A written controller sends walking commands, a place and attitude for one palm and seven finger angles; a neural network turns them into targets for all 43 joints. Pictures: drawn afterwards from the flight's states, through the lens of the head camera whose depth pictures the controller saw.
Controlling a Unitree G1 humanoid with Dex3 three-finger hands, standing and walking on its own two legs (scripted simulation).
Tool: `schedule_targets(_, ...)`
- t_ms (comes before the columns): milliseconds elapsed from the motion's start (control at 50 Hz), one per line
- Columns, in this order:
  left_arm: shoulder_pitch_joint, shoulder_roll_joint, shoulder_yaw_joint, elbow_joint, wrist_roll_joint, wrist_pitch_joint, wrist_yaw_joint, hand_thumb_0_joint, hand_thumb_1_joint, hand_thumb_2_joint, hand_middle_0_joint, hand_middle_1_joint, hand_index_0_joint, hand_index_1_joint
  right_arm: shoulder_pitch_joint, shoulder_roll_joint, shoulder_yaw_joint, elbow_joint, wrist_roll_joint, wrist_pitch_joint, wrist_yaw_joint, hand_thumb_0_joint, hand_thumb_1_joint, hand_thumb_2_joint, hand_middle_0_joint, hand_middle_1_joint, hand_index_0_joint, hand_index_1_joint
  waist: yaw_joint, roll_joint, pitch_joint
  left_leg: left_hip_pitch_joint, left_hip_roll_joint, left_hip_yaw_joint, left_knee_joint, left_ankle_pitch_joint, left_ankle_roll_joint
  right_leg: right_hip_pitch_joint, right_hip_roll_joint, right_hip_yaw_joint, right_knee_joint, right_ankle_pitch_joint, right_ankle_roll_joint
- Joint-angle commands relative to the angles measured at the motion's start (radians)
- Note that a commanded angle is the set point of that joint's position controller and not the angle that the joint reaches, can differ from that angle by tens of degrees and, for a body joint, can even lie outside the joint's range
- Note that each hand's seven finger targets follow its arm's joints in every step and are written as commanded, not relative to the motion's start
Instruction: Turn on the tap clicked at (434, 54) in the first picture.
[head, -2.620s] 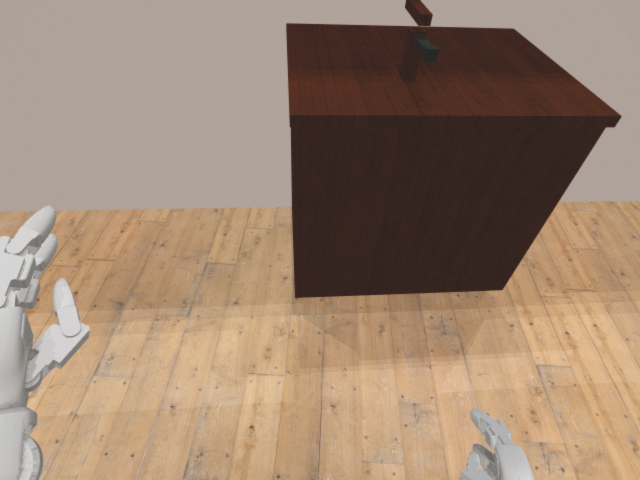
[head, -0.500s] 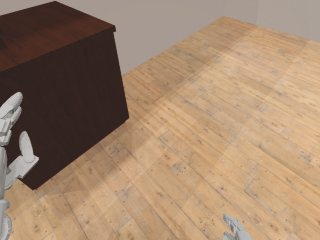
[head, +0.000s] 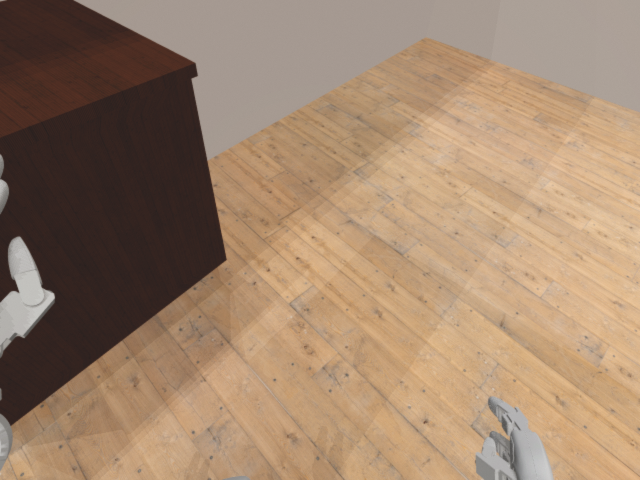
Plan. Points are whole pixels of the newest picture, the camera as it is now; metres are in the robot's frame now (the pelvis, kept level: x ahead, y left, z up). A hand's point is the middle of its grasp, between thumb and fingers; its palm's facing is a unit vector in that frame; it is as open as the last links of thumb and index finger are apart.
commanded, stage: walk to a spot facing it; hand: left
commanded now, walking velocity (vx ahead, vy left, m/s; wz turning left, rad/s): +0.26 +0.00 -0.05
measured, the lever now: out of the picture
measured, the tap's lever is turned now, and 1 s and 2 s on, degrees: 0 0 0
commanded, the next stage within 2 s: turn to face it in 0.06 s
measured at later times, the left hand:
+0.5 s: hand (155, 236) +0.31 +0.19 +0.18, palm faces +0.44 -0.76 -0.48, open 7.4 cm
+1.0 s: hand (103, 300) +0.22 +0.20 +0.20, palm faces +0.66 -0.58 -0.47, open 7.4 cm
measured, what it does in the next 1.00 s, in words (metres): walks ahead, turning left: right foot, then left foot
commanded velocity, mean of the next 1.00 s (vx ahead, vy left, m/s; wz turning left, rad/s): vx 0.03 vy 0.00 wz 0.42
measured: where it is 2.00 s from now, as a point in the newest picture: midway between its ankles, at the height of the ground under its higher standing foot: outside the picture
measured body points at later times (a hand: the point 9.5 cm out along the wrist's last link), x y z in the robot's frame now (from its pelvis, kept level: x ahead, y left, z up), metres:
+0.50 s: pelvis +0.11 -0.06 +0.02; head +0.16 -0.07 +0.46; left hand +0.28 +0.23 +0.20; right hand +0.29 -0.30 -0.10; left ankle +0.07 +0.08 -0.64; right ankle +0.14 -0.15 -0.72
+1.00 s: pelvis +0.12 -0.09 +0.00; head +0.15 -0.10 +0.45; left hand +0.18 +0.23 +0.22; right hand +0.36 -0.19 -0.10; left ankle +0.12 +0.08 -0.71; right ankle +0.16 -0.17 -0.72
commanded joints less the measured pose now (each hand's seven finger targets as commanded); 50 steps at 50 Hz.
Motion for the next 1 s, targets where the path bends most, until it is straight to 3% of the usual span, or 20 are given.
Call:
schedule_targets(0, -0.111, 0.182, 0.091, -0.258, 0.003, -0.065, -0.008, 0.000, 0.900, 0.900, -0.200, -0.300, -0.200, -0.300, -0.058, -0.106, -0.011, -0.122, 0.002, -0.061, 0.018, 0.000, -0.900, -0.900, 0.200, 0.300, 0.200, 0.300, -0.004, 0.267, -0.104, 0.282, 0.362, -0.533, -0.346, 0.082, 0.212, -0.395, -0.060, 0.085, 0.262, 0.015, 0.014)
schedule_targets(100, 0.048, 0.124, 0.078, -0.325, 0.001, -0.055, -0.018, 0.000, 0.900, 0.900, -0.200, -0.300, -0.200, -0.300, -0.050, -0.105, -0.005, -0.128, 0.001, -0.086, 0.038, 0.000, -0.900, -0.900, 0.200, 0.300, 0.200, 0.300, 0.013, 0.337, -0.123, 0.112, 0.242, -0.185, -0.368, 0.052, 0.104, -0.184, -0.047, -0.043, -0.051, 0.191, 0.028)
schedule_targets(240, -0.013, 0.105, 0.072, -0.100, 0.003, -0.018, -0.014, 0.000, 0.900, 0.900, -0.200, -0.300, -0.200, -0.300, -0.023, -0.094, -0.002, -0.107, 0.017, -0.071, 0.012, 0.000, -0.900, -0.900, 0.200, 0.300, 0.200, 0.300, 0.011, 0.185, -0.120, 0.063, 0.167, -0.121, -0.138, -0.011, 0.039, 0.107, 0.010, -0.144, -0.512, 0.295, 0.056)
schedule_targets(260, -0.020, 0.107, 0.063, -0.091, 0.005, -0.008, -0.015, 0.000, 0.900, 0.900, -0.200, -0.300, -0.200, -0.300, -0.011, -0.078, 0.000, -0.108, 0.022, -0.066, 0.011, 0.000, -0.900, -0.900, 0.200, 0.300, 0.200, 0.300, 0.004, 0.069, -0.132, 0.057, 0.107, -0.087, 0.005, -0.070, 0.013, 0.120, -0.063, -0.063, -0.603, 0.318, 0.030)
schedule_targets(280, -0.031, 0.156, 0.081, -0.093, 0.016, 0.000, -0.009, 0.000, 0.900, 0.900, -0.200, -0.300, -0.200, -0.300, -0.012, -0.052, 0.007, -0.120, 0.021, -0.060, 0.012, 0.000, -0.900, -0.900, 0.200, 0.300, 0.200, 0.300, 0.001, -0.184, -0.145, -0.128, 0.008, -0.037, 0.250, -0.220, -0.031, 0.226, -0.282, 0.218, -0.668, 0.446, -0.046)
schedule_targets(300, -0.012, 0.205, 0.127, -0.087, 0.009, 0.009, -0.002, 0.000, 0.900, 0.900, -0.200, -0.300, -0.200, -0.300, -0.075, -0.062, 0.013, -0.138, 0.015, -0.068, 0.013, 0.000, -0.900, -0.900, 0.200, 0.300, 0.200, 0.300, 0.037, -0.279, -0.137, -0.251, -0.045, -0.117, 0.480, -0.390, -0.049, 0.236, -0.434, 0.401, -0.692, 0.652, -0.138)
schedule_targets(380, 0.010, 0.178, 0.108, -0.197, 0.015, -0.016, 0.000, 0.000, 0.900, 0.900, -0.200, -0.300, -0.200, -0.300, -0.107, -0.072, 0.013, -0.115, 0.004, -0.047, 0.022, 0.000, -0.900, -0.900, 0.200, 0.300, 0.200, 0.300, 0.019, -0.110, -0.143, -0.266, 0.019, -0.199, 0.656, -0.255, -0.089, 0.223, -0.394, 0.160, -0.607, 0.815, -0.148)
schedule_targets(460, 0.043, 0.210, 0.149, -0.328, 0.010, -0.044, 0.021, 0.000, 0.900, 0.900, -0.200, -0.300, -0.200, -0.300, -0.117, -0.067, 0.007, -0.145, 0.002, -0.034, 0.008, 0.000, -0.900, -0.900, 0.200, 0.300, 0.200, 0.300, 0.011, -0.089, -0.198, -0.125, 0.037, -0.134, 0.356, -0.222, -0.090, 0.214, -0.347, -0.039, -0.566, 0.905, -0.112)
schedule_targets(540, 0.125, 0.192, 0.176, -0.367, -0.007, -0.031, 0.043, 0.000, 0.900, 0.900, -0.200, -0.300, -0.200, -0.300, -0.075, -0.068, -0.009, -0.186, -0.008, -0.031, 0.001, 0.000, -0.900, -0.900, 0.200, 0.300, 0.200, 0.300, 0.038, -0.074, -0.229, -0.060, -0.002, -0.049, 0.085, -0.184, -0.083, 0.250, -0.348, -0.032, -0.501, 0.957, -0.117)
schedule_targets(600, 0.131, 0.170, 0.168, -0.339, -0.024, -0.023, 0.044, 0.000, 0.900, 0.900, -0.200, -0.300, -0.200, -0.300, -0.011, -0.080, -0.022, -0.183, -0.008, -0.019, 0.000, 0.000, -0.900, -0.900, 0.200, 0.300, 0.200, 0.300, -0.026, 0.013, -0.269, 0.158, -0.058, -0.015, -0.159, 0.070, -0.085, 0.154, -0.288, -0.118, -0.290, 0.851, -0.028)
schedule_targets(620, 0.137, 0.162, 0.159, -0.334, -0.033, -0.028, 0.042, 0.000, 0.900, 0.900, -0.200, -0.300, -0.200, -0.300, -0.010, -0.096, -0.030, -0.186, -0.003, -0.019, -0.003, 0.000, -0.900, -0.900, 0.200, 0.300, 0.200, 0.300, -0.034, 0.148, -0.278, 0.281, 0.032, -0.135, -0.217, 0.275, -0.034, 0.012, -0.214, -0.131, -0.116, 0.625, 0.024)
schedule_targets(640, 0.132, 0.153, 0.142, -0.361, -0.044, -0.047, 0.031, 0.000, 0.900, 0.900, -0.200, -0.300, -0.200, -0.300, -0.023, -0.136, -0.041, -0.192, -0.002, -0.031, 0.003, 0.000, -0.900, -0.900, 0.200, 0.300, 0.200, 0.300, -0.011, 0.421, -0.250, 0.346, 0.292, -0.516, -0.245, 0.791, 0.116, -0.214, -0.059, -0.114, 0.086, 0.044, 0.089)
schedule_targets(660, 0.148, 0.185, 0.161, -0.304, -0.010, -0.066, 0.013, 0.000, 0.900, 0.900, -0.200, -0.300, -0.200, -0.300, 0.006, -0.124, -0.040, -0.169, 0.001, -0.049, 0.021, 0.000, -0.900, -0.900, 0.200, 0.300, 0.200, 0.300, -0.005, 0.414, -0.204, 0.360, 0.385, -0.668, -0.223, 0.999, 0.202, -0.322, -0.034, -0.022, 0.189, -0.190, 0.077)
schedule_targets(700, 0.122, 0.171, 0.141, -0.235, 0.000, -0.051, -0.022, 0.000, 0.900, 0.900, -0.200, -0.300, -0.200, -0.300, -0.019, -0.138, -0.043, -0.146, 0.001, -0.054, 0.037, 0.000, -0.900, -0.900, 0.200, 0.300, 0.200, 0.300, -0.009, 0.290, -0.155, 0.300, 0.329, -0.549, -0.198, 0.856, 0.185, -0.363, -0.068, 0.033, 0.147, -0.089, 0.080)
schedule_targets(760, 0.055, 0.137, 0.096, -0.347, -0.007, -0.050, -0.030, 0.000, 0.900, 0.900, -0.200, -0.300, -0.200, -0.300, -0.019, -0.122, -0.039, -0.140, 0.018, -0.074, 0.052, 0.000, -0.900, -0.900, 0.200, 0.300, 0.200, 0.300, 0.000, 0.357, -0.168, 0.198, 0.184, -0.324, -0.189, 0.634, 0.105, -0.191, -0.015, -0.024, -0.075, 0.080, 0.086)
schedule_targets(820, 0.092, 0.118, 0.063, -0.378, -0.024, -0.023, -0.027, 0.000, 0.900, 0.900, -0.200, -0.300, -0.200, -0.300, -0.020, -0.115, -0.021, -0.152, 0.015, -0.095, 0.057, 0.000, -0.900, -0.900, 0.200, 0.300, 0.200, 0.300, -0.006, 0.405, -0.184, 0.123, 0.172, -0.350, -0.221, 0.496, 0.098, -0.074, 0.031, -0.048, -0.180, 0.096, 0.086)
schedule_targets(920, 0.021, 0.130, 0.084, -0.286, -0.021, 0.009, -0.021, 0.000, 0.900, 0.900, -0.200, -0.300, -0.200, -0.300, -0.035, -0.103, -0.002, -0.138, 0.010, -0.097, 0.047, 0.000, -0.900, -0.900, 0.200, 0.300, 0.200, 0.300, 0.019, 0.273, -0.172, 0.047, 0.146, -0.352, -0.130, 0.255, 0.053, 0.118, 0.029, -0.031, -0.540, 0.241, 0.074)
schedule_targets(940, -0.010, 0.149, 0.093, -0.242, -0.011, 0.015, -0.017, 0.000, 0.900, 0.900, -0.200, -0.300, -0.200, -0.300, -0.025, -0.086, 0.001, -0.131, 0.015, -0.090, 0.045, 0.000, -0.900, -0.900, 0.200, 0.300, 0.200, 0.300, 0.016, 0.107, -0.171, 0.011, 0.078, -0.289, -0.003, 0.090, 0.007, 0.150, -0.071, 0.047, -0.667, 0.355, 0.041)
schedule_targets(960, -0.029, 0.183, 0.099, -0.201, -0.011, 0.032, -0.011, 0.000, 0.900, 0.900, -0.200, -0.300, -0.200, -0.300, -0.029, -0.060, 0.007, -0.149, 0.015, -0.074, 0.036, 0.000, -0.900, -0.900, 0.200, 0.300, 0.200, 0.300, -0.003, -0.173, -0.154, -0.122, -0.060, -0.164, 0.226, -0.193, -0.062, 0.150, -0.302, 0.353, -0.718, 0.495, -0.061)
schedule_targets(980, -0.054, 0.200, 0.108, -0.168, -0.024, 0.040, -0.006, 0.000, 0.900, 0.900, -0.200, -0.300, -0.200, -0.300, -0.069, -0.080, 0.007, -0.144, 0.010, -0.082, 0.025, 0.000, -0.900, -0.900, 0.200, 0.300, 0.200, 0.300, 0.018, -0.199, -0.118, -0.165, -0.087, -0.212, 0.454, -0.329, -0.076, 0.084, -0.401, 0.408, -0.731, 0.625, -0.124)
